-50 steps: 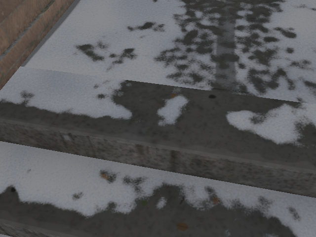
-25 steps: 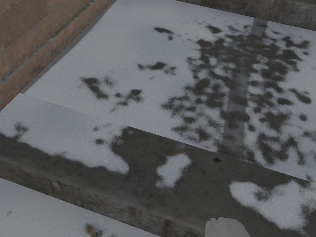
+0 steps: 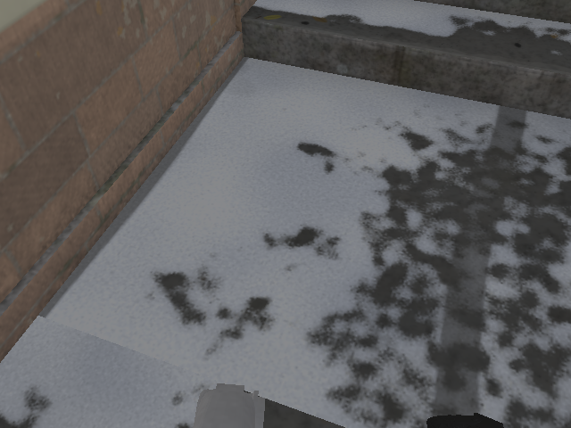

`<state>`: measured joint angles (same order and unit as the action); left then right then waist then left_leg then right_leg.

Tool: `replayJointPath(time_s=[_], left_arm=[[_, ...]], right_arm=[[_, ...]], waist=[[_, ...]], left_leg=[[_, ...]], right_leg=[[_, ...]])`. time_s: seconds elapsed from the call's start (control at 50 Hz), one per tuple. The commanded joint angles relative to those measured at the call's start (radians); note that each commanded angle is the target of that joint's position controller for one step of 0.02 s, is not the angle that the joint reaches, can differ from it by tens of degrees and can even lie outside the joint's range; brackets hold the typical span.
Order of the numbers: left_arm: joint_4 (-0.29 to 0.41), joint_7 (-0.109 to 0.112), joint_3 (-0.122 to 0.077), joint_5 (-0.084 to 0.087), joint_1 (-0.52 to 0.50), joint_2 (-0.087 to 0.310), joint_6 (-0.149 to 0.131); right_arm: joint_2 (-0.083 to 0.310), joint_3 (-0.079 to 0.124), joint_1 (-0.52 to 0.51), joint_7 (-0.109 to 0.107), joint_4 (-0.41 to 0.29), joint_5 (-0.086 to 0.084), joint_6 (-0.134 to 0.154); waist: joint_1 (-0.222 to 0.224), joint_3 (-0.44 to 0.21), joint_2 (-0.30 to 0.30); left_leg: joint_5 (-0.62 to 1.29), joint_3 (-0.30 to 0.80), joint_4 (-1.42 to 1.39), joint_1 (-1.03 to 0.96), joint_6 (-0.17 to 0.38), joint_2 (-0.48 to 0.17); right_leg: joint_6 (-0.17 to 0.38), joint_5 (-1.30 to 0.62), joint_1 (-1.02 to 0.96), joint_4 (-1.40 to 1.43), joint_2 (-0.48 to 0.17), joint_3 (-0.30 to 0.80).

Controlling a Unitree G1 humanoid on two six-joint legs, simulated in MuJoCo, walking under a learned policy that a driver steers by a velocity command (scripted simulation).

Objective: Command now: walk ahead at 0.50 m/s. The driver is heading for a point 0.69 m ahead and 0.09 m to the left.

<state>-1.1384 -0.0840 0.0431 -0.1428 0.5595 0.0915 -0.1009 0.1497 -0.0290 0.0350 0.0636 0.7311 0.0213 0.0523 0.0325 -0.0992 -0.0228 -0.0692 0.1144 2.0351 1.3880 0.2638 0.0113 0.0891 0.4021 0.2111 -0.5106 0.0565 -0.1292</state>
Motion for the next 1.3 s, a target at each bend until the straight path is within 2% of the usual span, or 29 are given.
replayJointPath(time_s=[0.02,0.08,0.1,0.16,0.2,0.22,0.24,0.26,0.28,0.34,0.38,0.46,0.54,0.62,0.68,0.72,0.74,0.76,0.78,0.8,0.82,0.86,0.92,1.02,1.1,1.14,1.16,1.22,1.3], left_arm=[[-0.045,-0.013,0.012,-0.02,0.172,0.033,0.0],[-0.064,-0.046,0.02,-0.003,0.146,0.035,0.008],[0.009,-0.046,0.013,0.035,-0.019,0.081,-0.009],[0.031,-0.024,-0.023,0.11,0.072,0.294,-0.058],[0.04,-0.036,-0.073,0.053,0.016,0.366,-0.041],[0.064,-0.046,-0.032,-0.026,0.185,0.186,-0.044],[0.058,-0.065,-0.054,0.033,0.106,0.17,-0.011],[0.09,-0.071,-0.072,0.091,0.022,0.133,-0.007],[0.13,-0.042,-0.073,0.103,-0.07,0.108,-0.02],[0.226,0.013,-0.039,0.078,-0.209,0.089,0.013],[0.244,0.01,-0.031,0.083,-0.244,0.048,0.031],[0.307,-0.002,-0.057,0.093,-0.448,0.166,-0.018],[0.372,0.002,-0.054,0.083,-0.638,0.134,0.007],[0.4,0.031,-0.068,0.088,-0.734,0.153,0.056],[0.401,0.055,-0.093,0.11,-0.751,0.186,0.028],[0.355,0.068,-0.118,0.132,-0.563,0.259,-0.004],[0.31,0.061,-0.112,0.137,-0.37,0.288,-0.008],[0.223,0.068,-0.124,0.11,-0.083,0.272,0.012],[0.173,0.088,-0.156,0.089,-0.053,0.317,0.005],[0.264,0.108,-0.139,0.148,-0.337,0.319,0.005],[0.279,0.11,-0.122,0.152,-0.408,0.266,-0.006],[0.265,0.101,-0.094,0.132,-0.464,0.186,-0.018],[0.255,0.095,-0.091,0.115,-0.523,0.204,-0.006],[0.243,0.102,-0.11,0.126,-0.48,0.276,0.018],[0.224,0.103,-0.09,0.143,-0.445,0.221,0.036],[0.189,0.107,-0.077,0.113,-0.27,0.159,0.037],[0.182,0.114,-0.071,0.113,-0.226,0.147,0.048],[0.199,0.124,-0.087,0.116,-0.36,0.204,0.092],[0.166,0.129,-0.093,0.127,-0.358,0.212,0.085]], right_arm=[[0.036,-0.017,-0.257,-0.012,-0.116,0.012,-0.004],[-0.021,-0.043,-0.499,0.008,-0.227,0.018,-0.072],[-0.021,-0.042,-0.411,0.032,-0.211,0.034,-0.077],[0.102,-0.006,-0.309,0.039,-0.169,0.04,-0.072],[0.16,0.029,0.032,0.011,-0.066,0.034,-0.052],[0.208,0.024,0.289,0.01,0.02,-0.01,-0.037],[0.212,0.039,0.595,0.012,0.14,0.066,-0.054],[0.228,0.061,0.606,0.002,0.204,0.068,-0.003],[0.222,0.066,0.431,-0.009,0.225,0.039,0.033],[-0.027,0.001,0.165,-0.003,0.276,0.039,0.041],[-0.062,0.0,0.11,-0.007,0.261,0.037,0.067],[0.075,0.027,0.145,-0.041,0.222,0.074,0.108],[0.12,0.036,0.316,-0.03,0.244,0.02,0.106],[0.142,0.059,0.453,-0.001,0.322,0.007,0.103],[0.137,0.073,0.428,-0.01,0.322,0.019,0.081],[0.118,0.068,0.391,-0.021,0.265,0.012,0.087],[0.011,0.028,0.574,-0.04,0.25,0.022,0.093],[0.079,0.038,0.484,-0.026,0.25,0.0,0.083],[0.102,0.063,0.35,-0.017,0.209,-0.021,0.059],[0.136,0.07,0.222,-0.06,0.17,-0.068,0.065],[0.121,0.072,0.207,-0.078,0.156,-0.058,0.062],[0.12,0.086,0.253,-0.09,0.134,-0.035,0.039],[0.064,0.078,0.288,-0.099,0.122,-0.031,0.006],[0.096,0.063,0.207,-0.104,0.097,-0.017,-0.018],[0.176,0.086,0.171,-0.098,0.087,0.001,-0.021],[0.237,0.092,0.142,-0.098,0.058,0.023,-0.021],[0.191,0.085,0.142,-0.088,0.07,0.019,-0.03],[0.142,0.08,0.054,-0.076,0.054,0.01,-0.031],[0.152,0.087,0.118,-0.087,0.097,0.009,-0.018]], waist=[[0.025,0.108,0.066],[0.031,0.096,0.112],[-0.074,0.091,0.139],[-0.109,0.022,0.218],[-0.209,-0.101,0.208],[-0.18,-0.485,-0.076],[-0.286,-0.502,-0.22],[-0.244,-0.228,-0.149],[-0.169,-0.057,-0.046],[0.026,-0.084,0.13],[0.093,-0.02,0.084],[0.031,-0.012,0.004],[-0.054,0.034,-0.035],[-0.084,0.118,-0.043],[-0.066,0.055,-0.039],[-0.001,-0.179,0.01],[-0.007,-0.464,0.24],[0.125,-0.469,0.281],[0.145,-0.285,0.144],[0.079,-0.101,0.104],[0.036,-0.055,0.076],[-0.048,-0.054,0.08],[-0.109,-0.021,0.087],[-0.069,-0.06,0.095],[-0.073,-0.042,0.078],[0.04,-0.048,-0.142],[0.04,-0.076,-0.261],[0.02,0.038,-0.15],[-0.017,0.099,-0.022]], left_leg=[[-0.055,-0.095,-0.133,0.333,0.024,-0.051],[0.023,-0.235,-0.414,-0.092,0.0,-0.133],[0.004,-0.285,-0.515,-0.413,-0.013,-0.101],[-0.261,-0.362,-0.818,-0.65,-0.115,0.065],[-0.163,-0.209,-1.021,-0.966,-0.062,0.077],[0.029,0.295,-1.133,-1.575,0.153,-0.12],[-0.021,0.736,-1.482,-1.633,0.247,-0.269],[-0.189,0.736,-1.571,-1.416,0.135,-0.26],[-0.22,0.616,-1.533,-1.222,0.097,-0.246],[0.067,0.292,-1.562,-1.064,0.01,-0.241],[0.081,0.067,-1.632,-0.957,-0.058,-0.165],[0.09,-0.143,-1.743,-0.801,-0.091,-0.029],[0.268,-0.104,-1.812,-1.013,-0.048,-0.111],[0.393,-0.006,-1.775,-1.462,-0.028,-0.259],[0.625,-0.02,-1.667,-1.538,-0.058,-0.249],[0.679,-0.094,-1.444,-1.351,-0.177,-0.125],[0.246,-0.119,-1.128,-0.923,-0.296,-0.025],[-0.548,-0.129,-0.823,-0.756,-0.331,0.11],[-0.491,-0.009,-0.625,-0.666,-0.284,0.03],[-0.43,-0.007,-0.581,-0.627,-0.298,-0.002],[-0.384,-0.014,-0.615,-0.645,-0.289,-0.03],[-0.335,-0.027,-0.663,-0.766,-0.277,-0.074],[-0.283,-0.06,-0.859,-0.871,-0.29,-0.097],[-0.066,-0.092,-1.273,-1.039,-0.331,-0.09],[0.076,-0.099,-1.546,-1.161,-0.266,-0.068],[0.384,0.086,-1.582,-1.256,-0.149,-0.262],[0.124,0.138,-1.637,-1.196,-0.071,-0.305],[-0.305,0.067,-1.683,-1.009,-0.18,-0.179],[-0.166,-0.043,-1.592,-1.073,-0.242,-0.098]], right_leg=[[0.093,-0.272,-0.252,0.24,-0.254,0.282],[0.103,-0.496,0.053,0.449,-0.281,0.202],[0.094,-0.843,0.223,0.449,-0.259,0.11],[0.071,-1.648,-0.068,0.265,-0.298,0.085],[0.022,-1.86,-0.122,-0.077,-0.327,0.117],[0.014,-1.376,0.273,-0.453,-0.217,0.231],[0.003,-0.269,0.431,-0.988,0.075,0.312],[0.047,-0.367,0.662,-1.342,0.068,0.48],[0.047,-0.386,0.771,-1.456,0.04,0.457],[0.108,-0.394,0.854,-1.487,-0.038,0.383],[0.113,-0.327,0.844,-1.368,-0.11,0.312],[0.045,-0.46,0.646,-0.973,-0.152,0.161],[-0.058,-0.528,0.505,-0.376,-0.151,0.119],[-0.061,-0.454,0.641,-0.064,-0.137,0.136],[-0.01,-0.408,0.457,0.046,-0.084,0.086],[0.125,-0.803,-0.096,-0.07,-0.116,0.109],[0.374,-1.02,-0.714,-0.113,-0.374,0.407],[0.428,-1.062,-0.795,0.077,-0.517,0.696],[0.291,-0.944,-0.613,0.111,-0.468,0.615],[0.232,-1.06,-0.377,0.087,-0.412,0.48],[0.202,-1.065,-0.234,0.134,-0.377,0.375],[0.171,-0.948,-0.065,0.195,-0.328,0.278],[0.169,-0.831,0.139,0.259,-0.278,0.174],[0.159,-0.709,0.147,0.239,-0.261,0.16],[0.057,-0.388,0.127,0.107,-0.185,0.161],[-0.043,-0.033,0.227,-0.065,-0.044,0.083],[-0.063,0.013,0.179,-0.093,-0.054,0.091],[-0.057,-0.101,0.072,-0.007,-0.077,0.108],[-0.031,-0.111,0.112,0.068,-0.094,0.13]])
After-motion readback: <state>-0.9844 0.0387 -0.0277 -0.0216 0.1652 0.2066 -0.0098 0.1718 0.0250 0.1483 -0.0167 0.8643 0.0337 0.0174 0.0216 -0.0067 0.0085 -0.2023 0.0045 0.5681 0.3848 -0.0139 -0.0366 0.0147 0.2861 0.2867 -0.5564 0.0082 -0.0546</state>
